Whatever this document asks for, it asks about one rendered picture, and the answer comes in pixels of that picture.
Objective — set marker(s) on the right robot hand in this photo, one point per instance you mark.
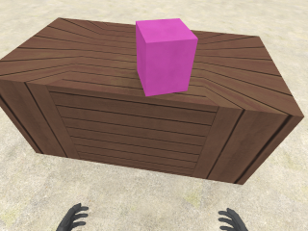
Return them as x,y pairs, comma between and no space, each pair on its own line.
235,221

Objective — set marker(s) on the left robot hand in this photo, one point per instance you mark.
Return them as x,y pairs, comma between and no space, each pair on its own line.
67,223

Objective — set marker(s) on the pedestal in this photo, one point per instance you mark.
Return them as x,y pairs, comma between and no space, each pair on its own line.
73,90

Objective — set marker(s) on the carton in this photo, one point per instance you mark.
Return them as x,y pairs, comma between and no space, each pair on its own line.
165,54

